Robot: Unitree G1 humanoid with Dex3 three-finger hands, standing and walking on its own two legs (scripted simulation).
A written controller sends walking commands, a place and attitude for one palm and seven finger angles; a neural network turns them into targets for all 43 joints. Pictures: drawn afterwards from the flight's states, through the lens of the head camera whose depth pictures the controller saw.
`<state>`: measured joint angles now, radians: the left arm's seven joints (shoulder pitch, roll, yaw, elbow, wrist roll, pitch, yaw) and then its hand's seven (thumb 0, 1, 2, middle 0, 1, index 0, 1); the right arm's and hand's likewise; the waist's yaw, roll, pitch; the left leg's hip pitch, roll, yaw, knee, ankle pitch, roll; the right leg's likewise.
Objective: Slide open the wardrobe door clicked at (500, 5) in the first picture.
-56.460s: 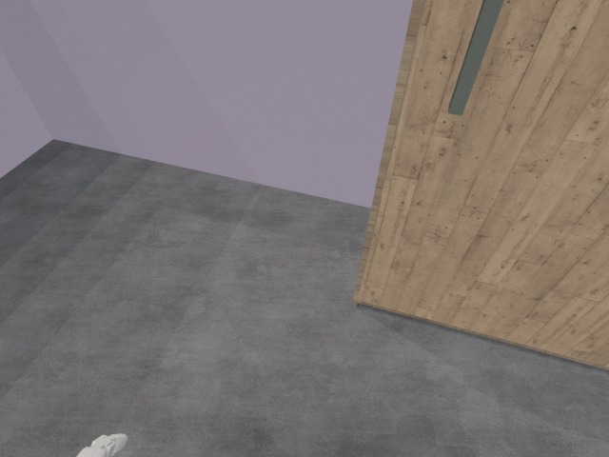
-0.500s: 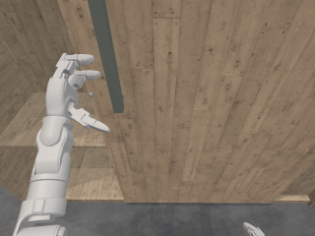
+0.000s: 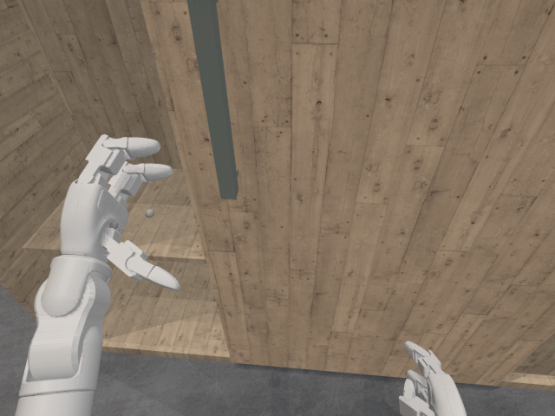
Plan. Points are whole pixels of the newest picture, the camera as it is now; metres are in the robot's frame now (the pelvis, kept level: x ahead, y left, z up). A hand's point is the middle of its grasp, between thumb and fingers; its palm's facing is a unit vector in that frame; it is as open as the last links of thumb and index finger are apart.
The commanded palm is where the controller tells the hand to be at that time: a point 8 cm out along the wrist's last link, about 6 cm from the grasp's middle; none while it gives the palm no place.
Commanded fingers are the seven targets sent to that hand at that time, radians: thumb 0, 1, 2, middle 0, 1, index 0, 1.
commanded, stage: draw the hand back to the body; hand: left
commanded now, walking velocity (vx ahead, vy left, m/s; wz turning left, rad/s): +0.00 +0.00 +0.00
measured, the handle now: (221, 108) +0.46 +0.14 +0.26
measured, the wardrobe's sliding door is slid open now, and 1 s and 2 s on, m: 0.61 0.61 0.61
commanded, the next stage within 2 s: step back with the hand held close in 1.64 s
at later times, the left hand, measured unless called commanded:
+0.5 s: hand (104, 257) +0.21 +0.21 +0.21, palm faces +0.10 -0.99 -0.04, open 14.7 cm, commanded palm +0.18 +0.26 +0.20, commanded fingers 0.00 -0.44 0.25 -0.25 -1.09 -0.25 -1.09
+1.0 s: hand (64, 286) +0.19 +0.26 +0.18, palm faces +0.42 -0.85 -0.31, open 11.4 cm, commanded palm +0.14 +0.29 +0.19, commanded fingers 0.00 0.47 0.69 -0.22 -0.56 -0.22 -0.56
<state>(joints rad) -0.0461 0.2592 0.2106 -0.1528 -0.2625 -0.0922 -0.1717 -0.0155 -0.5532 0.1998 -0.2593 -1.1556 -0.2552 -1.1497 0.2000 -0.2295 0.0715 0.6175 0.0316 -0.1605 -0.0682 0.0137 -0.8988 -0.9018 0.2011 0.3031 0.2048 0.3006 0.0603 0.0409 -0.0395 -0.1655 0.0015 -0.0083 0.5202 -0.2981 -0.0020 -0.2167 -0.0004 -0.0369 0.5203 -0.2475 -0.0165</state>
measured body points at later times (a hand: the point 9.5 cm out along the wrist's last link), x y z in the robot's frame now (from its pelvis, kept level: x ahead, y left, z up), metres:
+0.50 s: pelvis -0.01 +0.00 +0.00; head -0.08 -0.02 +0.44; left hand +0.20 +0.26 +0.21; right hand +0.22 -0.20 -0.04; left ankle -0.01 +0.12 -0.74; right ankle +0.02 -0.11 -0.74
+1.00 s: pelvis -0.02 +0.01 +0.01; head -0.06 -0.01 +0.45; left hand +0.16 +0.30 +0.20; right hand +0.14 -0.21 -0.09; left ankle -0.01 +0.12 -0.74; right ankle +0.02 -0.11 -0.74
